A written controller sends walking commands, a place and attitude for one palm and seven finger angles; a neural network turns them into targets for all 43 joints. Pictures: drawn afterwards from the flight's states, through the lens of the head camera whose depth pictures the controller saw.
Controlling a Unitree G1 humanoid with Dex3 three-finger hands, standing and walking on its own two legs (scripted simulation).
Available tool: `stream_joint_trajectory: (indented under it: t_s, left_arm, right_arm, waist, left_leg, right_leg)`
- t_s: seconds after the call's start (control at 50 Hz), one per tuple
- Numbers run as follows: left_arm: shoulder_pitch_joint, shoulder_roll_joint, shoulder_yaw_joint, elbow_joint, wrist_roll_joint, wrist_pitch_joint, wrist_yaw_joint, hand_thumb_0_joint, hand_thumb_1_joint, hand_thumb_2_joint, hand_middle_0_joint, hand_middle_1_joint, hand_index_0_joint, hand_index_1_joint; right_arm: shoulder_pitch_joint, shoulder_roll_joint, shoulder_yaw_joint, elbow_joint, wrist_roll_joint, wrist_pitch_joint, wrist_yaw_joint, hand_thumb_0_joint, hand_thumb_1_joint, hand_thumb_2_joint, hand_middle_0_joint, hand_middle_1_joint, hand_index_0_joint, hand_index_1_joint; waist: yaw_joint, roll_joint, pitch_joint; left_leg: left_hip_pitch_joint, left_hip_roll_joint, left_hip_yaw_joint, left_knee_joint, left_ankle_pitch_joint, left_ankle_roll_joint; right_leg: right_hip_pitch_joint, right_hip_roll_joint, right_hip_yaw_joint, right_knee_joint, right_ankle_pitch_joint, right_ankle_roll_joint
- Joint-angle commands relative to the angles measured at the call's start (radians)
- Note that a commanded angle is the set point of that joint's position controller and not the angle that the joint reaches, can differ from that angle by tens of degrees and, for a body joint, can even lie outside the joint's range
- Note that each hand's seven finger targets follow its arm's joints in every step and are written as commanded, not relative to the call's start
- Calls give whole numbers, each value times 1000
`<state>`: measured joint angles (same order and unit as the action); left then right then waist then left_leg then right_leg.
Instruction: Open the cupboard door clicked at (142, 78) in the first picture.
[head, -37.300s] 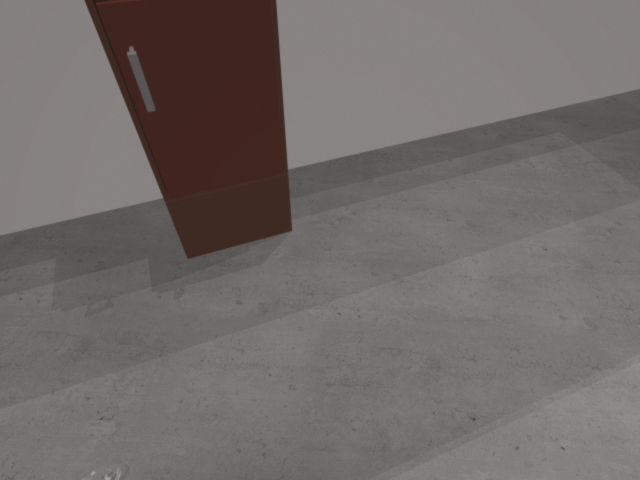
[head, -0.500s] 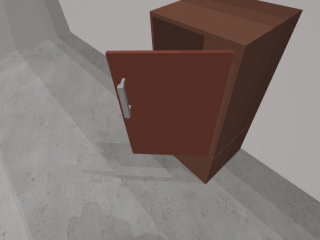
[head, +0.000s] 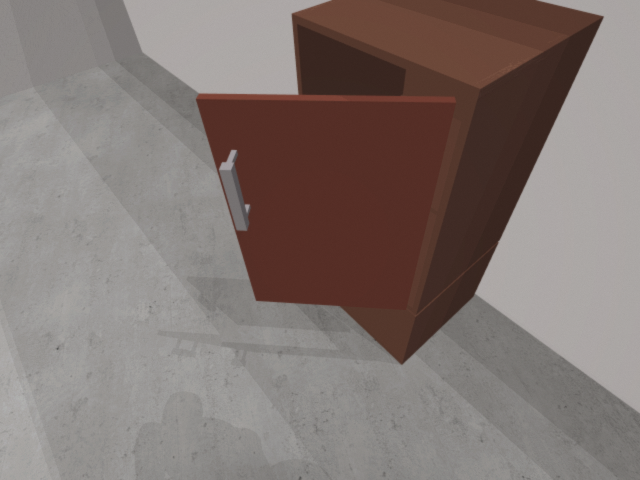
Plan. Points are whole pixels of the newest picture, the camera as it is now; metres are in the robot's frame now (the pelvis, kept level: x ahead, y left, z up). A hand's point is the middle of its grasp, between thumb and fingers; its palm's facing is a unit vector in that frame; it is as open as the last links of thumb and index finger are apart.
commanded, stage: come to a stop and stand still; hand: left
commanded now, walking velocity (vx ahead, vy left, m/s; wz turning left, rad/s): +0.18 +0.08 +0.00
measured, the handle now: (238, 191) +0.59 +0.20 +0.00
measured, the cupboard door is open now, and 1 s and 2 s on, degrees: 44 44 44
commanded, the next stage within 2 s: look again from close up in 1.44 s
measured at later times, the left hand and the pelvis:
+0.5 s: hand out of the picture +0.08 +0.24 -0.17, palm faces -0.01 -0.98 -0.21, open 7.4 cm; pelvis +0.04 +0.06 +0.00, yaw -1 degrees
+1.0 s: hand out of the picture +0.12 +0.19 -0.17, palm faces +0.00 -0.98 -0.18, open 7.2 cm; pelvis +0.04 +0.02 +0.00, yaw -1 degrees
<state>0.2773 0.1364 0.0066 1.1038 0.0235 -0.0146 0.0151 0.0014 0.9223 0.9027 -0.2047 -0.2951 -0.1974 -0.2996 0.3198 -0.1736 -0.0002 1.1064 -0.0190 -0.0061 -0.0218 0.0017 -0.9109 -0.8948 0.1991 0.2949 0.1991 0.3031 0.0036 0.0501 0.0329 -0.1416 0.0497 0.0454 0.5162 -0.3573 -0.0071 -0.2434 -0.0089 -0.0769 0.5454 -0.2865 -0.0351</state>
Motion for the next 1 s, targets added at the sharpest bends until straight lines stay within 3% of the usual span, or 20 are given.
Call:
stream_joint_trajectory:
  t_s: [0.0,0.06,0.1,0.12,0.14,0.16,0.2,0.24,0.26,0.32,0.38,0.52,0.62,0.66,0.68,0.72,0.76,0.82,0.9,0.98]
  left_arm:
    - [79,170,53,-46,-1,-7,10,0,900,900,-200,-300,-200,-300]
    - [44,145,56,-66,-2,-8,2,0,900,900,-200,-300,-200,-300]
    - [11,90,47,-86,-1,-10,-6,0,900,900,-200,-300,-200,-300]
    - [236,133,35,38,-23,-31,42,0,900,900,-200,-300,-200,-300]
    - [280,193,38,10,0,-45,37,0,900,900,-200,-300,-200,-300]
    - [191,143,15,1,1,-60,40,0,900,900,-200,-300,-200,-300]
    - [70,150,25,-45,8,-55,37,0,900,900,-200,-300,-200,-300]
    - [70,121,20,-36,-15,-37,33,0,900,900,-200,-300,-200,-300]
    - [95,87,16,-32,-18,-24,29,0,900,900,-200,-300,-200,-300]
    - [49,67,11,-33,-7,5,28,0,900,900,-200,-300,-200,-300]
    - [-13,78,29,-76,-6,17,25,0,900,900,-200,-300,-200,-300]
    - [-122,69,52,-187,-1,47,9,0,900,900,-200,-300,-200,-300]
    - [-79,72,54,-214,-2,30,8,0,900,900,-200,-300,-200,-300]
    - [-10,136,61,-197,4,11,15,0,900,900,-200,-300,-200,-300]
    - [16,186,63,-184,3,2,23,0,900,900,-200,-300,-200,-300]
    - [0,207,46,-191,3,-4,23,0,900,900,-200,-300,-200,-300]
    - [-92,181,46,-208,6,-4,28,0,900,900,-200,-300,-200,-300]
    - [-127,175,46,-208,-3,6,28,0,900,900,-200,-300,-200,-300]
    - [-116,121,36,-196,-13,25,17,0,900,900,-200,-300,-200,-300]
    - [-32,114,31,-140,-10,8,14,0,900,900,-200,-300,-200,-300]
  right_arm:
    - [85,-32,-8,-35,-6,-10,5,0,-900,-900,200,300,200,300]
    - [155,-25,-5,-13,-7,-29,6,0,-900,-900,200,300,200,300]
    - [200,-83,-16,2,-8,-42,-3,0,-900,-900,200,300,200,300]
    - [-132,-121,-21,-99,12,-25,-3,0,-900,-900,200,300,200,300]
    - [-53,-5,-16,-158,7,-18,8,0,-900,-900,200,300,200,300]
    - [-23,-31,-20,-165,5,-6,9,0,-900,-900,200,300,200,300]
    - [62,13,-10,-126,7,-17,11,0,-900,-900,200,300,200,300]
    - [129,-10,-6,-78,4,-40,5,0,-900,-900,200,300,200,300]
    - [127,-65,-12,-79,0,-44,-3,0,-900,-900,200,300,200,300]
    - [121,-105,-21,-76,-3,-30,-33,0,-900,-900,200,300,200,300]
    - [143,-117,-30,-72,-8,-22,-46,0,-900,-900,200,300,200,300]
    - [83,-133,-55,-109,-15,-9,-50,0,-900,-900,200,300,200,300]
    - [37,-140,-61,-133,-14,-6,-35,0,-900,-900,200,300,200,300]
    - [62,-106,-58,-143,-3,-4,-25,0,-900,-900,200,300,200,300]
    - [66,-53,-48,-152,1,-1,-21,0,-900,-900,200,300,200,300]
    - [22,-12,-43,-159,4,18,-23,0,-900,-900,200,300,200,300]
    - [28,-24,-44,-147,4,22,-14,0,-900,-900,200,300,200,300]
    - [63,-7,-32,-112,4,13,-6,0,-900,-900,200,300,200,300]
    - [-25,-92,-29,-112,-10,-13,-6,0,-900,-900,200,300,200,300]
    - [-40,-73,-26,-105,-3,-22,-18,0,-900,-900,200,300,200,300]
  waist:
    - [2,-183,109]
    - [-27,-44,92]
    - [-36,196,86]
    - [115,-19,165]
    - [73,-423,110]
    - [-2,-335,61]
    - [-55,-60,-57]
    - [-45,94,-86]
    - [-20,191,-80]
    - [-28,168,16]
    - [-40,90,29]
    - [-40,69,-2]
    - [0,59,-48]
    - [12,-89,-105]
    - [10,-213,-120]
    - [11,-211,-97]
    - [-19,-289,-84]
    - [-46,-190,-67]
    - [0,165,38]
    - [11,-2,-26]
  left_leg:
    - [-144,-17,37,67,-50,33]
    - [-23,-3,6,-92,6,43]
    - [14,139,-144,-195,129,101]
    - [-294,124,-13,149,184,49]
    - [-361,-30,16,345,-131,32]
    - [-313,29,-58,350,-165,27]
    - [-136,2,0,179,-101,20]
    - [-21,38,-59,-74,247,22]
    - [-46,151,-148,-104,474,67]
    - [49,223,-216,-81,996,116]
    - [146,273,-243,-75,1181,174]
    - [89,269,-190,-104,992,202]
    - [20,205,-133,-38,831,147]
    - [-113,102,-74,101,502,75]
    - [-252,-1,-5,188,77,25]
    - [-232,-33,-25,363,-288,6]
    - [-237,-13,-29,384,-222,4]
    - [-80,-19,6,78,-13,-7]
    - [-177,145,-201,-201,257,85]
    - [-87,84,-105,-145,288,58]
  right_leg:
    - [-61,-212,319,-329,-379,-110]
    - [-124,-127,187,-165,-255,-80]
    - [-158,-10,9,85,-128,-30]
    - [48,-126,200,-105,201,13]
    - [84,-258,405,-267,355,-6]
    - [49,-278,366,-287,393,-86]
    - [35,-224,191,-137,469,-124]
    - [33,-107,105,25,292,-46]
    - [25,-48,39,45,83,-4]
    - [-104,-7,4,141,-130,16]
    - [-243,-26,35,319,-235,10]
    - [-249,-23,33,357,-161,17]
    - [-50,-4,7,68,17,7]
    - [164,-108,126,-44,383,-28]
    - [246,-290,300,-36,704,-118]
    - [96,-345,328,-106,705,-215]
    - [56,-277,262,-115,578,-199]
    - [-37,-200,185,-80,351,-120]
    - [-2,-32,72,-2,-3,22]
    - [69,-69,107,-78,179,3]
